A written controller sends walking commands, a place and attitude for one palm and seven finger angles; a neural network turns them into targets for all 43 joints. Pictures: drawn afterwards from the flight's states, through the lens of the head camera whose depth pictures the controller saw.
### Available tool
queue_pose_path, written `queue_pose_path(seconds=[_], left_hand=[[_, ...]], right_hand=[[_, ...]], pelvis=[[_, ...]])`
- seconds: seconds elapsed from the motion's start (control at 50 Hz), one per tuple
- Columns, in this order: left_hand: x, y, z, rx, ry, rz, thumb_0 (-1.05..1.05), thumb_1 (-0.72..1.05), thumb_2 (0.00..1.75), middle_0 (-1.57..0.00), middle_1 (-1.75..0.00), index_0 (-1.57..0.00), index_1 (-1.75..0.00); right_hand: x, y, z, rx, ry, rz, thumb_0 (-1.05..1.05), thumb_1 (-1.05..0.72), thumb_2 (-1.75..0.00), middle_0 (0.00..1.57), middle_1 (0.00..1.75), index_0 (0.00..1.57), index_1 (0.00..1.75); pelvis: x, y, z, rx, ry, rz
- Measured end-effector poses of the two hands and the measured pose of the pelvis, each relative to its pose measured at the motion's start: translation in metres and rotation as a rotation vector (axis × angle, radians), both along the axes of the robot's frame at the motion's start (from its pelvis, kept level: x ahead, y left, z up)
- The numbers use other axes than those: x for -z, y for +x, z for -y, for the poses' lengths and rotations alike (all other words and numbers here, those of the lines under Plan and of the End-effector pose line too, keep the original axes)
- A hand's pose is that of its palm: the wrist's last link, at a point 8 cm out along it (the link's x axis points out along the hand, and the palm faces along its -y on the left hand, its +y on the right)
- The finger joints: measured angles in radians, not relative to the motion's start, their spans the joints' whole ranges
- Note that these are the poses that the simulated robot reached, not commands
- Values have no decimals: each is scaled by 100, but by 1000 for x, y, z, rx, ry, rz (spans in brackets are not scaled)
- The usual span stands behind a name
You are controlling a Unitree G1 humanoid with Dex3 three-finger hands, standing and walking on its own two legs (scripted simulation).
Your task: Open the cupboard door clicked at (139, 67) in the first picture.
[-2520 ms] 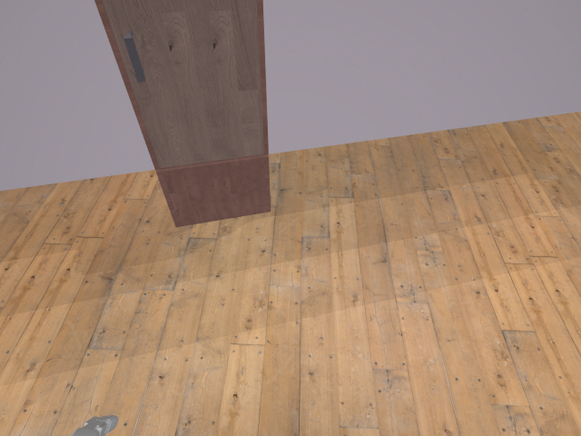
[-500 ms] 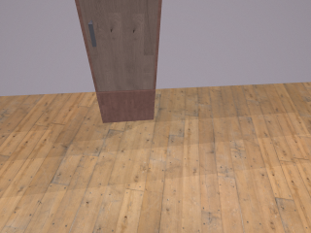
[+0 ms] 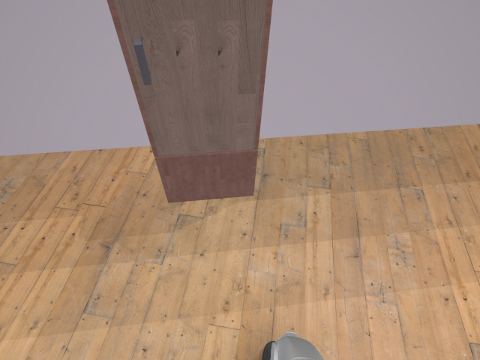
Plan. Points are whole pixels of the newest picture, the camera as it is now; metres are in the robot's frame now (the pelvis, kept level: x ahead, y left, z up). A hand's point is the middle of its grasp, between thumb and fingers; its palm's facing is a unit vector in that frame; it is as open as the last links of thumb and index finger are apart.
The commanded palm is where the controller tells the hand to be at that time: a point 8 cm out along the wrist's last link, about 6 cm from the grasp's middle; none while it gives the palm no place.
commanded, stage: take the last steps up to it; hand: left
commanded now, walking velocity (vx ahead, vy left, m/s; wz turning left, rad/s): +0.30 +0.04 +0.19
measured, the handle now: (143, 60) +0.87 +0.29 +0.03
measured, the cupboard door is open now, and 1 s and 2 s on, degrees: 0 0 0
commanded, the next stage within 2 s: come to a stop and stand still in 0.76 s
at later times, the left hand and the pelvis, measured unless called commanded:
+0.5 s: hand out of the picture +0.13 +0.20 -0.18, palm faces +0.20 -0.97 -0.15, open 7.3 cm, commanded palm none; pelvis +0.19 +0.03 +0.00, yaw +6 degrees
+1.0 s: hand (140, 237) +0.41 +0.24 -0.16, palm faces +0.07 -0.97 -0.23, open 7.3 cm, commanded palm none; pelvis +0.34 +0.05 +0.00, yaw +4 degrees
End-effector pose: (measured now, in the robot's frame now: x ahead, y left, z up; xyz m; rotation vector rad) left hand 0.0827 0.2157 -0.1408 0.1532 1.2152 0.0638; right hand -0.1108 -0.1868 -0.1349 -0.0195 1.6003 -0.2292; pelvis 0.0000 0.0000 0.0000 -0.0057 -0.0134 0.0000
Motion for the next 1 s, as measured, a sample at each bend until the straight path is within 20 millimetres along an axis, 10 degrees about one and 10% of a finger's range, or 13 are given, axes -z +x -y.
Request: queue_pose_path(seconds=[0.14, 0.32, 0.54, 0.62, 0.82, 1.0], left_hand=[[3, 74, 17, -55, 13, 119, 0, 91, 90, -20, -30, -20, -30], [-12, 52, -10, -155, 69, -46, -1, 94, 90, -20, -30, -20, -30], [14, 32, -37, -288, -35, -273, 0, 91, 90, -20, -30, -20, -30], [9, 61, -55, -248, -36, -305, 0, 91, 90, -20, -30, -20, -30], [-8, 205, -89, -182, 19, -104, 0, 92, 90, -20, -30, -19, -30], [-10, 312, -73, -109, 80, 2, 0, 92, 90, -20, -30, -19, -30]], right_hand=[[22, 88, 32, -49, 8, 1, 0, -91, -90, 20, 30, 20, 30], [0, 273, 53, -177, -48, 298, 0, -91, -90, 19, 30, 19, 30], [-9, 417, -13, -326, -55, 421, 0, -91, -90, 19, 30, 19, 30], [-15, 430, -27, -266, -86, 443, -1, -94, -90, 20, 30, 20, 30], [-11, 394, -41, -190, -57, 210, -1, -93, -90, 20, 30, 20, 30], [16, 384, -45, -103, 37, 32, 0, -91, -90, 20, 30, 20, 30]], pelvis=[[15, 68, 18, -43, -10, 31], [-8, 126, 11, -75, -13, 11], [3, 207, -46, -108, -25, 1], [-3, 230, -62, -83, -10, 9], [-15, 285, -75, -83, 13, 3], [0, 342, -55, -78, 31, 10]])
